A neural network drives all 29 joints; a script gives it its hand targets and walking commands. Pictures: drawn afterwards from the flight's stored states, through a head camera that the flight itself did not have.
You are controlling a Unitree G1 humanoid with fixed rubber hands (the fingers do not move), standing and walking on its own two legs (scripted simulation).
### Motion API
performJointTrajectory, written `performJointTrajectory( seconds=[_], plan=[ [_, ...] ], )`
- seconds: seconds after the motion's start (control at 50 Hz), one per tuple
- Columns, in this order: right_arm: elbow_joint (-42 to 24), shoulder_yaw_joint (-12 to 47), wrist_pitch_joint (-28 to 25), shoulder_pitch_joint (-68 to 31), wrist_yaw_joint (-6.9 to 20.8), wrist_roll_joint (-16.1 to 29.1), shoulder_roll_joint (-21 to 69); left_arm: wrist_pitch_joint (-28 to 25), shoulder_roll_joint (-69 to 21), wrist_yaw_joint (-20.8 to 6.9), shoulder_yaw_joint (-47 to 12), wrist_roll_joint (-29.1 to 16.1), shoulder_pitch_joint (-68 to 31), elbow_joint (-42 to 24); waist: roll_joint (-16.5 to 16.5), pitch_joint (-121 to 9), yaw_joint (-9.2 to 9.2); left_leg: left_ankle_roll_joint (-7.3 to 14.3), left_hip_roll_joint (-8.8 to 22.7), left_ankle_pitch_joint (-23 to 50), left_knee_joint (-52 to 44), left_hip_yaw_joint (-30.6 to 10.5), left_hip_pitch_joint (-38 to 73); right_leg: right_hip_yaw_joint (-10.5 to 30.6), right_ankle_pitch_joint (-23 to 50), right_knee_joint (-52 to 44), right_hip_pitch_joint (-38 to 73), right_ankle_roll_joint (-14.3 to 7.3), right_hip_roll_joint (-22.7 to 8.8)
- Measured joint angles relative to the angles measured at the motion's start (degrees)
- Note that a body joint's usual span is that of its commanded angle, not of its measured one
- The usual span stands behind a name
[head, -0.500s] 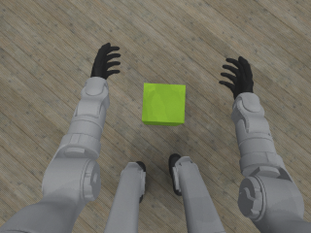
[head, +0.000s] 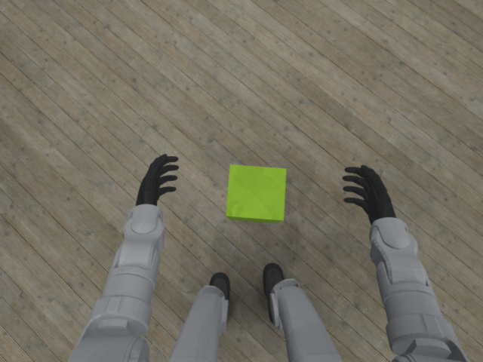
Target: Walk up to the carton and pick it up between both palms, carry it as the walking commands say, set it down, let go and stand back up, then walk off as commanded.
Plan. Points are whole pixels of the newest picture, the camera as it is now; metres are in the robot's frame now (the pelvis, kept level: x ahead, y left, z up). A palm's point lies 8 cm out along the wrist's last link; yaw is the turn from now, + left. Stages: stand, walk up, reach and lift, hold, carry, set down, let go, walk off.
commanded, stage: let go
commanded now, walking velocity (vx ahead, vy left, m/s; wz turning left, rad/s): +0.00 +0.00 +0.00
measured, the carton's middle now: (254, 197) +0.41 -0.03 -0.58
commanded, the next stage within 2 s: stand in 0.98 s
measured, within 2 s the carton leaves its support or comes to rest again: neither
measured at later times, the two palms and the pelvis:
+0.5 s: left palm (65, 302) +0.22 +0.24 -0.01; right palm (444, 308) +0.20 -0.23 -0.01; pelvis +0.04 +0.01 +0.06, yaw -1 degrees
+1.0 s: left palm (57, 309) +0.21 +0.25 -0.01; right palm (434, 306) +0.20 -0.22 -0.01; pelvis +0.04 +0.02 +0.05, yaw -2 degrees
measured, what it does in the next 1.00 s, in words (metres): rises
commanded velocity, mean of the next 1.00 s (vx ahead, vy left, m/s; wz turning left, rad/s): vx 0.00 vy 0.00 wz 0.00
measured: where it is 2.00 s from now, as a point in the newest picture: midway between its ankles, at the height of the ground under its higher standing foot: (246, 309)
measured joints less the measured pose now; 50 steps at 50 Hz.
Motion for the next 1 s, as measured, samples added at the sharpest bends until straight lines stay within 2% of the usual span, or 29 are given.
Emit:
performJointTrajectory(
  seconds=[0.28, 0.4, 0.5, 0.64, 0.8, 0.94, 1.0],
  plan=[
    [-4.3, 6.7, -2.2, 23.8, 0.2, 5.1, -2.1, -3.5, 3.5, -5.3, -3.1, -4.1, 22.5, -1.7, -0.9, 2.8, 0.79, 0.3, 1.7, 1.2, -13.7, 0.4, 31.4, 0.9, 1.2, -13.1, 31.0, -0.7, 0.7],
    [-7.0, 8.5, -0.7, 32.3, 0.5, 5.1, -4.1, -2.8, 5.3, -6.9, -5.0, -4.9, 32.5, -4.8, -0.6, 4.9, 1.42, 0.8, 2.0, 2.1, -19.7, 0.5, 45.2, 1.2, 1.9, -19.1, 44.7, -0.5, 0.5],
    [-7.9, 9.6, 1.6, 35.9, 1.0, 5.5, -6.1, -0.6, 6.9, -8.3, -6.3, -6.3, 37.3, -6.9, -0.1, 5.9, 2.23, 1.4, 1.8, 2.0, -21.8, 0.3, 52.7, 1.0, 1.6, -21.4, 52.6, -0.1, 0.0],
    [-8.4, 9.7, 5.0, 35.2, 1.4, 5.0, -6.1, 2.9, 7.3, -9.4, -7.1, -7.1, 38.4, -8.4, 0.5, 7.9, 3.18, 2.1, 1.2, 0.9, -21.1, 0.4, 58.0, 0.8, 0.5, -21.0, 58.1, 0.6, -0.7],
    [-9.1, 9.3, 7.7, 34.6, 1.2, 4.1, -4.8, 4.6, 6.5, -8.9, -7.6, -6.3, 38.2, -8.8, 0.7, 9.0, 3.11, 2.7, 0.9, 0.0, -19.8, 1.0, 59.3, 1.0, -0.3, -19.9, 59.4, 1.1, -1.0],
    [-8.7, 9.5, 11.0, 35.2, -0.6, 3.6, -5.4, 3.6, 6.7, -7.3, -8.9, -7.1, 38.0, -8.2, 0.7, 8.2, 4.21, 2.6, 1.3, -1.3, -17.9, 2.3, 58.4, 1.7, -1.4, -17.5, 58.0, 0.9, -0.6],
    [-7.3, 9.5, 10.4, 34.8, -1.9, 3.7, -6.7, 2.7, 6.7, -6.5, -9.4, -7.1, 37.8, -6.8, 0.8, 6.8, 4.04, 2.5, 1.2, -1.4, -17.1, 1.9, 57.1, 1.1, -1.7, -16.8, 56.9, 0.9, -0.7]
  ],
)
